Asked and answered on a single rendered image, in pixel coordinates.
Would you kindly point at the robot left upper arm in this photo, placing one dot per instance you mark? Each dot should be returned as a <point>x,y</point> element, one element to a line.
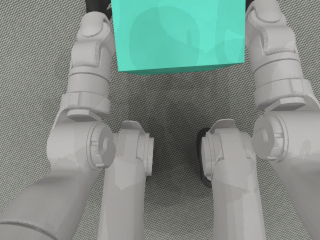
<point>52,207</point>

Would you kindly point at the robot right upper arm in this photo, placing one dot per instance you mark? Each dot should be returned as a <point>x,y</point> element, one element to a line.
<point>290,142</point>

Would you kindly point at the robot left shin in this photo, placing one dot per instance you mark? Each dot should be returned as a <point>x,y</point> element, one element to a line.
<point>128,124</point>

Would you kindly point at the carton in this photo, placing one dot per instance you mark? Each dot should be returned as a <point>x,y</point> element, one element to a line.
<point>154,37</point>

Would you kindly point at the left robot thigh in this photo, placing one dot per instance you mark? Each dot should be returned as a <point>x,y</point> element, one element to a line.
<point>122,205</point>

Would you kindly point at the left robot hand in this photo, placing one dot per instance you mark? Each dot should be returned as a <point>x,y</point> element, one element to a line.
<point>99,6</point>

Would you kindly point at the robot left forearm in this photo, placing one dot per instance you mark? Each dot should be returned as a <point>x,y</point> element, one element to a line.
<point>86,98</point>

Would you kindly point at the robot right forearm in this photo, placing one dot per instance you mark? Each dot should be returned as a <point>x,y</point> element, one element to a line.
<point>275,61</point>

